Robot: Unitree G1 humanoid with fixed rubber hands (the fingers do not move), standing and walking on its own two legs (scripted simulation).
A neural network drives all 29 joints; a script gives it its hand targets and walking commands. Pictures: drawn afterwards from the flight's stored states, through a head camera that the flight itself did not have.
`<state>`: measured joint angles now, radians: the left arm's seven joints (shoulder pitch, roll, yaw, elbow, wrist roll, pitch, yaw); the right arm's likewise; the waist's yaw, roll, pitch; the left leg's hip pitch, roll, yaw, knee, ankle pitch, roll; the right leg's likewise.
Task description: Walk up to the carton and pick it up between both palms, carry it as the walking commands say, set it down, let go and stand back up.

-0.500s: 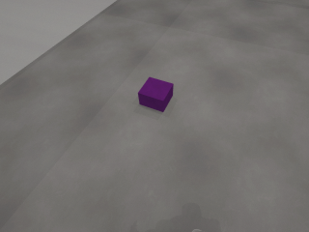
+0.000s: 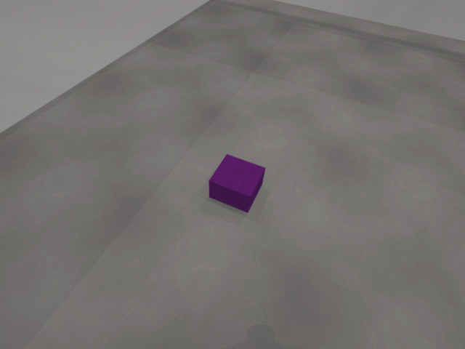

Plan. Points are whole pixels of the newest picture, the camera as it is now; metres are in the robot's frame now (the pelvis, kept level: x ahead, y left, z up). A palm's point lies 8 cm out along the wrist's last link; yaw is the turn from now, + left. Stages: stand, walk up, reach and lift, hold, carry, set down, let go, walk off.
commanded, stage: walk up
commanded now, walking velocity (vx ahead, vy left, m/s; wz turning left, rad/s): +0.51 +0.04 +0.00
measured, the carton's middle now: (237, 182) +1.02 -0.05 -0.70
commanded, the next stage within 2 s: none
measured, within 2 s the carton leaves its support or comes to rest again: neither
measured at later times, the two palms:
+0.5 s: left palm (142, 290) +0.26 +0.20 -0.12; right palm (378, 321) +0.21 -0.29 -0.15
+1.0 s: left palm (126, 232) +0.41 +0.27 -0.15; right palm (321, 223) +0.43 -0.21 -0.12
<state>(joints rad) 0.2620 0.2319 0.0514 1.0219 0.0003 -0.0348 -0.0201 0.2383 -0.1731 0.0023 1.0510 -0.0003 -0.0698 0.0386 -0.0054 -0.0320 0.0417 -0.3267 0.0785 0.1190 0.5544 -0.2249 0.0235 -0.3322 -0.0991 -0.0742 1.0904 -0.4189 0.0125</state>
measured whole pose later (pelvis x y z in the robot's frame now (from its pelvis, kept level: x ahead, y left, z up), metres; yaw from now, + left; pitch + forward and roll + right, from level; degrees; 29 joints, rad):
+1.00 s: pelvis +0.38 +0.03 +0.00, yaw +0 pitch -1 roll -2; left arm 0.24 0.23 0.05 1.03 0.00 -0.02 -0.01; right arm 0.19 -0.17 0.00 1.06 0.00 -0.05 0.03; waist 0.00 -0.03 0.06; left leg -0.34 0.07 0.11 0.53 -0.17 0.03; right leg -0.34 -0.10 -0.08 1.02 -0.47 0.02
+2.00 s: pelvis +0.50 +0.04 +0.00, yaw -4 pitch +1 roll +2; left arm 0.28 0.22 0.05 1.07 0.00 0.03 0.02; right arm 0.17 -0.18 0.00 1.06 0.00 0.05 -0.01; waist 0.00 -0.02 0.00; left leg -0.35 0.02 0.16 0.53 -0.24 0.02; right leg -0.24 -0.08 -0.08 0.61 -0.45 -0.02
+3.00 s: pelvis +0.71 +0.07 -0.02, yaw -19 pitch +3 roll +0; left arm 0.20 0.21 0.05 0.92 0.00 0.02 0.02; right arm 0.17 -0.20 0.00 0.99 0.00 0.03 -0.01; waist 0.00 0.01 0.06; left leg -0.35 0.06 0.06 0.65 -0.31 -0.04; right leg -0.34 -0.05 0.01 0.70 -0.41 0.05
